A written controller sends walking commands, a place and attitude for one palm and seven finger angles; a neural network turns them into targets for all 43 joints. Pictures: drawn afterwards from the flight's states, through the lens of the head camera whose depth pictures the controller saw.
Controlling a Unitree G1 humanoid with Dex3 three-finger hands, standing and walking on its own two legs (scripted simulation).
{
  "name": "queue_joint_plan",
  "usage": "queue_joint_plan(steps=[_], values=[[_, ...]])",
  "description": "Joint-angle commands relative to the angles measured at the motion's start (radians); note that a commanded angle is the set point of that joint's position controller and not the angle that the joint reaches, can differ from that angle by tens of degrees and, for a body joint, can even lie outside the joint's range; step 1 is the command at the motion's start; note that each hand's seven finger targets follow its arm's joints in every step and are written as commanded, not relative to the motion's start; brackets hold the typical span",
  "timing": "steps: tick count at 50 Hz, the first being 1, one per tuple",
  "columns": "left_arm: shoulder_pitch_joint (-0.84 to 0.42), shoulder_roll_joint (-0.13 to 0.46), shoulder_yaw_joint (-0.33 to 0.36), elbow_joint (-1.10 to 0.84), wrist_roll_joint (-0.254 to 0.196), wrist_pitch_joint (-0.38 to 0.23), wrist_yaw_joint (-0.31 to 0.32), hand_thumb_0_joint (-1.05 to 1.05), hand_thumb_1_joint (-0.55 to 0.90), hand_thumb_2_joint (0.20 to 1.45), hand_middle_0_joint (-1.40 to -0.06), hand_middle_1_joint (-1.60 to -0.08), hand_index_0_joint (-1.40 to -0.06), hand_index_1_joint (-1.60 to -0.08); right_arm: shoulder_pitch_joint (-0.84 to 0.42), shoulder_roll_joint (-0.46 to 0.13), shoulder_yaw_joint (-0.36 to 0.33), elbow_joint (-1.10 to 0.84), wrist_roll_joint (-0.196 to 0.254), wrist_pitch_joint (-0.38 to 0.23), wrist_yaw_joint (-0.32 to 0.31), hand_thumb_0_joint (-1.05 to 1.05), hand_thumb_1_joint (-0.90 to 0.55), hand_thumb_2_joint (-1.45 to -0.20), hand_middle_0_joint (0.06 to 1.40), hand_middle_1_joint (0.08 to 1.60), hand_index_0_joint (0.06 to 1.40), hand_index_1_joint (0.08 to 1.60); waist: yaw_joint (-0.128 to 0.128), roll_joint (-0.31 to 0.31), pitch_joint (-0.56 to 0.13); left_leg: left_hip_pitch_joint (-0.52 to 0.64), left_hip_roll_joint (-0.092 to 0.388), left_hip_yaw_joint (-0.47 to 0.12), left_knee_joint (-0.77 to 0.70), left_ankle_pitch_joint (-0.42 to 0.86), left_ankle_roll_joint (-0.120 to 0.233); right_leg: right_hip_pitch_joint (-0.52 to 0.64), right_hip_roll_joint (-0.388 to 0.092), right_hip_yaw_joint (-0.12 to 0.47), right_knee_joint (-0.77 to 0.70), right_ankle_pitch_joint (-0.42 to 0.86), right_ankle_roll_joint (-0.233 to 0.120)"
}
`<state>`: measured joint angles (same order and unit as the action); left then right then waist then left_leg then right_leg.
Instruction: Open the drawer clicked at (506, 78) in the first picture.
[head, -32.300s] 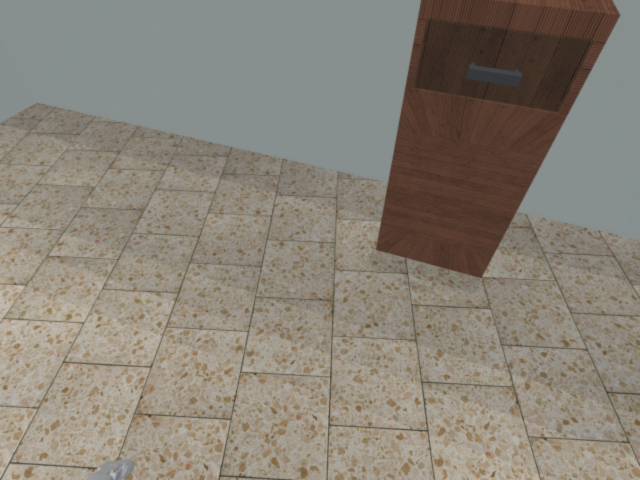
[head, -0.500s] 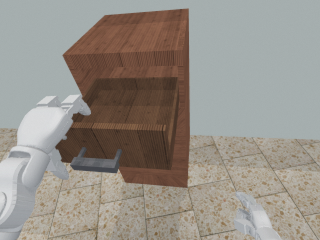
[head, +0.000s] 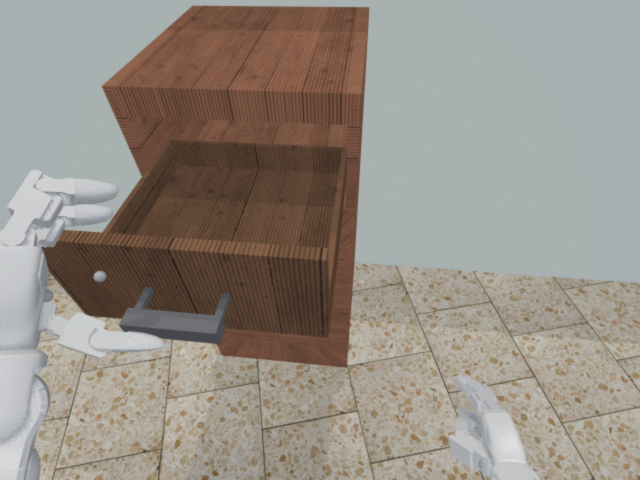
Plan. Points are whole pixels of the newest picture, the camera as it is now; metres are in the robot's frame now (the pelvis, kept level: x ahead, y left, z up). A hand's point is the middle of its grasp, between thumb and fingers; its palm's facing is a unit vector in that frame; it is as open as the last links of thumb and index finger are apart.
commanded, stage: draw the hand back to the body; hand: left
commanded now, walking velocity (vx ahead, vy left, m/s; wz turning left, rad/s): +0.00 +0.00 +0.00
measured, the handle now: (179, 311) +0.30 +0.24 +0.04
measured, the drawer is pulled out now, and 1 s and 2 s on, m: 0.30 0.30 0.30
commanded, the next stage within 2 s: step back with the hand held close in 0.82 s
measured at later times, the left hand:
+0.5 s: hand (70, 284) +0.21 +0.24 +0.22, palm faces +0.46 -0.80 -0.38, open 9.7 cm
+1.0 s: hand (55, 296) +0.19 +0.24 +0.22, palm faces +0.49 -0.78 -0.39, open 7.5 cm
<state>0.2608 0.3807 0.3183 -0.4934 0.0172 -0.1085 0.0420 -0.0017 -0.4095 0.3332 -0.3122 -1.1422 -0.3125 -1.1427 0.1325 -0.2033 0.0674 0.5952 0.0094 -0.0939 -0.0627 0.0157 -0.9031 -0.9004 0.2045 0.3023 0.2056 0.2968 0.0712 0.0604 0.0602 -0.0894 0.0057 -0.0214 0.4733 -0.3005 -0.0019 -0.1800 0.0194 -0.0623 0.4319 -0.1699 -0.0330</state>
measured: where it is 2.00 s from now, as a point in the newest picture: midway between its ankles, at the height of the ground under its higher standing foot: outside the picture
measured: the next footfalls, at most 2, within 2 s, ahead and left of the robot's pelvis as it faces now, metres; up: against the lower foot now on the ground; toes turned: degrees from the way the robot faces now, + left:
right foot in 1.84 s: -0.15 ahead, -0.11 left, +0.00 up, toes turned +1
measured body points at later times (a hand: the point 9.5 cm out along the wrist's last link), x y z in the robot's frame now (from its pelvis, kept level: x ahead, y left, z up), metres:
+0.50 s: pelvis +0.02 +0.01 +0.00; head +0.00 -0.02 +0.45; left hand +0.18 +0.28 +0.24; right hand +0.22 -0.20 -0.08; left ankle -0.02 +0.12 -0.74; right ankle +0.05 -0.10 -0.74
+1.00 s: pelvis +0.00 +0.00 +0.00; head -0.01 -0.02 +0.45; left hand +0.16 +0.28 +0.24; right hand +0.20 -0.21 -0.08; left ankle -0.02 +0.12 -0.74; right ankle +0.05 -0.10 -0.74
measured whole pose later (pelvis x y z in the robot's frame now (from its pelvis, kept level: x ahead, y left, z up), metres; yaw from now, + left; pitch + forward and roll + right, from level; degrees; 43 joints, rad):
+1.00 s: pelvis +0.00 +0.00 +0.00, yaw +1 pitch -4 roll -1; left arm 0.42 0.35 0.40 -0.56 -0.04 -0.17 0.11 0.01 0.88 0.89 -0.21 -0.30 -0.21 -0.30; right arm 0.19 -0.21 0.04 0.62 -0.01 -0.14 -0.07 0.02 -0.90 -0.90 0.21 0.30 0.21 0.30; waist 0.04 0.07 0.01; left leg -0.12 0.01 -0.04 0.49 -0.30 0.00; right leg -0.19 0.02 -0.08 0.42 -0.17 -0.03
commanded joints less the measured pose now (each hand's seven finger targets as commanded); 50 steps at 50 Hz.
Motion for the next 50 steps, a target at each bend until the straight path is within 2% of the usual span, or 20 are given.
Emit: queue_joint_plan(steps=[1,5,8,9,14,18,20,21,24,25,31,33,35,36,39,46,47,48,49,50], values=[[-0.12,0.13,0.098,-0.255,-0.073,-0.105,0.079,0.0,-0.15,0.45,-0.275,-0.975,-0.275,-0.975,-0.113,-0.095,-0.044,-0.129,-0.019,-0.117,-0.017,0.0,-0.9,-0.9,0.2,0.3,0.2,0.3,-0.012,0.099,-0.146,-0.068,0.005,0.022,-0.114,0.148,0.005,0.142,-0.038,0.02,-0.075,0.023,0.009],[-0.097,0.16,0.129,-0.279,-0.07,-0.12,0.089,0.0,-0.01,0.51,-0.265,-0.885,-0.265,-0.885,-0.106,-0.109,-0.058,-0.115,-0.025,-0.141,-0.016,0.0,-0.9,-0.9,0.2,0.3,0.2,0.3,-0.005,0.016,-0.136,-0.077,0.008,0.012,-0.111,0.21,0.009,0.168,-0.033,0.02,-0.071,0.075,0.006],[-0.042,0.119,0.111,-0.249,-0.071,-0.123,0.084,0.0,0.095,0.555,-0.257,-0.817,-0.257,-0.817,-0.102,-0.1,-0.059,-0.108,-0.025,-0.148,-0.012,0.0,-0.9,-0.9,0.2,0.3,0.2,0.3,-0.004,0.019,-0.112,-0.088,0.007,0.018,-0.111,0.243,0.008,0.167,-0.033,0.015,-0.064,0.115,0.008],[-0.067,0.13,0.113,-0.295,-0.068,-0.128,0.082,0.0,0.13,0.57,-0.255,-0.795,-0.255,-0.795,-0.1,-0.105,-0.064,-0.113,-0.022,-0.148,-0.008,0.0,-0.9,-0.9,0.2,0.3,0.2,0.3,-0.005,0.032,-0.142,-0.075,0.005,0.015,-0.108,0.263,0.008,0.177,-0.035,0.021,-0.059,0.132,0.006],[0.001,0.129,0.138,-0.266,-0.077,-0.128,0.073,0.0,0.305,0.645,-0.242,-0.683,-0.242,-0.683,-0.093,-0.108,-0.072,-0.113,-0.018,-0.137,-0.003,0.0,-0.9,-0.9,0.2,0.3,0.2,0.3,-0.002,-0.033,-0.134,-0.081,0.013,0.014,-0.109,0.287,0.006,0.175,-0.03,0.017,-0.056,0.158,0.01],[0.083,0.118,0.16,-0.224,-0.085,-0.123,0.07,0.0,0.445,0.705,-0.232,-0.592,-0.232,-0.592,-0.093,-0.099,-0.075,-0.109,-0.016,-0.125,-0.006,0.0,-0.9,-0.9,0.2,0.3,0.2,0.3,0.004,-0.013,-0.129,-0.081,0.015,0.024,-0.105,0.293,0.003,0.168,-0.027,0.015,-0.056,0.17,0.011],[0.042,0.154,0.183,-0.263,-0.083,-0.125,0.071,0.0,0.515,0.735,-0.228,-0.548,-0.228,-0.548,-0.097,-0.105,-0.078,-0.114,-0.014,-0.122,-0.008,0.0,-0.9,-0.9,0.2,0.3,0.2,0.3,0.002,-0.006,-0.143,-0.071,0.013,0.018,-0.102,0.271,0.004,0.162,-0.028,0.025,-0.064,0.149,0.008],[0.084,0.12,0.164,-0.24,-0.087,-0.122,0.071,0.0,0.55,0.75,-0.225,-0.525,-0.225,-0.525,-0.094,-0.098,-0.075,-0.114,-0.016,-0.121,-0.009,0.0,-0.9,-0.9,0.2,0.3,0.2,0.3,0.0,-0.009,-0.13,-0.079,0.014,0.024,-0.108,0.265,0.003,0.161,-0.027,0.017,-0.064,0.144,0.011],[0.049,0.144,0.174,-0.281,-0.085,-0.119,0.073,0.0,0.655,0.795,-0.218,-0.458,-0.218,-0.458,-0.097,-0.1,-0.075,-0.125,-0.013,-0.118,-0.011,0.0,-0.9,-0.9,0.2,0.3,0.2,0.3,-0.002,-0.027,-0.135,-0.078,0.013,0.015,-0.106,0.238,0.007,0.154,-0.028,0.027,-0.07,0.115,0.012],[0.041,0.158,0.187,-0.284,-0.082,-0.118,0.076,0.0,0.69,0.81,-0.215,-0.435,-0.215,-0.435,-0.1,-0.102,-0.076,-0.12,-0.012,-0.119,-0.014,0.0,-0.9,-0.9,0.2,0.3,0.2,0.3,-0.002,0.011,-0.128,-0.071,0.012,0.017,-0.102,0.23,0.005,0.143,-0.026,0.03,-0.076,0.103,0.008],[0.041,0.119,0.148,-0.274,-0.078,-0.11,0.083,0.0,0.9,0.9,-0.2,-0.3,-0.2,-0.3,-0.094,-0.095,-0.068,-0.113,-0.018,-0.137,-0.016,0.0,-0.9,-0.9,0.2,0.3,0.2,0.3,-0.008,0.027,-0.105,-0.081,0.009,0.009,-0.111,0.213,0.001,0.133,-0.028,0.016,-0.075,0.08,0.01],[0.053,0.115,0.147,-0.243,-0.078,-0.103,0.084,0.0,0.9,0.9,-0.2,-0.3,-0.2,-0.3,-0.095,-0.095,-0.068,-0.112,-0.017,-0.134,-0.016,0.0,-0.9,-0.9,0.2,0.3,0.2,0.3,-0.005,-0.019,-0.087,-0.09,0.01,0.005,-0.112,0.202,0.004,0.128,-0.024,0.016,-0.076,0.064,0.012],[-0.003,0.145,0.161,-0.279,-0.072,-0.103,0.085,0.0,0.9,0.9,-0.2,-0.3,-0.2,-0.3,-0.097,-0.1,-0.07,-0.113,-0.016,-0.136,-0.018,0.0,-0.9,-0.9,0.2,0.3,0.2,0.3,-0.006,0.024,-0.099,-0.078,0.008,0.002,-0.11,0.197,0.004,0.126,-0.027,0.027,-0.079,0.056,0.007],[0.026,0.117,0.146,-0.253,-0.076,-0.101,0.085,0.0,0.9,0.9,-0.2,-0.3,-0.2,-0.3,-0.098,-0.094,-0.066,-0.11,-0.017,-0.139,-0.018,0.0,-0.9,-0.9,0.2,0.3,0.2,0.3,-0.004,0.032,-0.084,-0.087,0.008,0.007,-0.116,0.188,0.002,0.124,-0.028,0.02,-0.079,0.049,0.01],[0.004,0.132,0.153,-0.276,-0.073,-0.104,0.084,0.0,0.9,0.9,-0.2,-0.3,-0.2,-0.3,-0.095,-0.097,-0.067,-0.117,-0.017,-0.136,-0.014,0.0,-0.9,-0.9,0.2,0.3,0.2,0.3,-0.002,-0.008,-0.105,-0.092,0.01,-0.006,-0.12,0.192,0.003,0.143,-0.028,0.023,-0.071,0.047,0.008],[0.049,0.125,0.16,-0.246,-0.08,-0.105,0.085,0.0,0.9,0.9,-0.2,-0.3,-0.2,-0.3,-0.105,-0.091,-0.066,-0.114,-0.016,-0.139,-0.016,0.0,-0.9,-0.9,0.2,0.3,0.2,0.3,0.004,0.016,-0.083,-0.102,0.009,0.005,-0.12,0.157,0.002,0.133,-0.031,0.026,-0.085,0.012,0.01],[0.016,0.231,0.275,-0.278,-0.067,-0.132,0.085,0.0,0.9,0.9,-0.2,-0.3,-0.2,-0.3,-0.057,-0.148,-0.085,-0.147,-0.018,-0.1,-0.014,0.0,-0.9,-0.9,0.2,0.3,0.2,0.3,-0.058,-0.065,-0.018,-0.181,0.024,-0.04,-0.069,0.104,0.029,-0.005,-0.084,0.117,-0.14,-0.012,0.018],[0.065,0.167,0.218,-0.239,-0.053,-0.128,0.08,0.0,0.9,0.9,-0.2,-0.3,-0.2,-0.3,-0.057,-0.136,-0.09,-0.135,-0.026,-0.074,-0.017,0.0,-0.9,-0.9,0.2,0.3,0.2,0.3,-0.065,-0.163,-0.034,-0.167,0.016,-0.059,-0.009,0.09,0.03,-0.04,-0.119,0.131,-0.165,-0.057,0.006],[0.072,0.152,0.188,-0.247,-0.041,-0.119,0.082,0.0,0.9,0.9,-0.2,-0.3,-0.2,-0.3,-0.057,-0.134,-0.094,-0.141,-0.028,-0.059,-0.017,0.0,-0.9,-0.9,0.2,0.3,0.2,0.3,-0.074,-0.207,-0.042,-0.15,0.008,-0.051,0.071,0.065,0.029,-0.092,-0.163,0.179,-0.194,-0.1,-0.012],[0.067,0.176,0.215,-0.293,-0.036,-0.127,0.09,0.0,0.9,0.9,-0.2,-0.3,-0.2,-0.3,-0.057,-0.136,-0.097,-0.137,-0.033,-0.052,-0.021,0.0,-0.9,-0.9,0.2,0.3,0.2,0.3,-0.074,-0.172,-0.067,-0.14,-0.005,-0.035,0.136,0.034,0.028,-0.131,-0.209,0.208,-0.211,-0.095,-0.038]])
